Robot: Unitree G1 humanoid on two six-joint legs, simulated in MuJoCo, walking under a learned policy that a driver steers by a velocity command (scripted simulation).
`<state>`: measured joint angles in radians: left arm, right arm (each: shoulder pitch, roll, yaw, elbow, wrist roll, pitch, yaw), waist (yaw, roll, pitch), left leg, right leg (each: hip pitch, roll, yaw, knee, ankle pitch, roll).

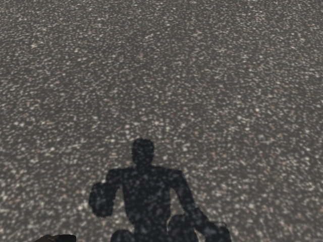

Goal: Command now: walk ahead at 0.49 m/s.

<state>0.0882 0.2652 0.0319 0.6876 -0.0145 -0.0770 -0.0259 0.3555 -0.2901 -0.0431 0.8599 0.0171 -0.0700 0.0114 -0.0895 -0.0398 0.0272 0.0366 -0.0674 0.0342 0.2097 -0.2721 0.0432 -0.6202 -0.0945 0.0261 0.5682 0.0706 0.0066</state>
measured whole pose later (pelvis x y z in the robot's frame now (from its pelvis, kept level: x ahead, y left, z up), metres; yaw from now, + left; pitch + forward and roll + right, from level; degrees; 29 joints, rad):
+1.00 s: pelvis +0.55 +0.07 +0.00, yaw +28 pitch +2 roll +0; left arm 0.02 0.29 0.04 0.70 0.00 -0.10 -0.01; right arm 0.34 -0.29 -0.07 0.73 0.02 -0.04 -0.01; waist -0.08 -0.04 0.04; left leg -0.12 -0.11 -0.14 0.36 -0.26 0.09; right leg -0.63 -0.06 0.11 0.59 0.04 0.07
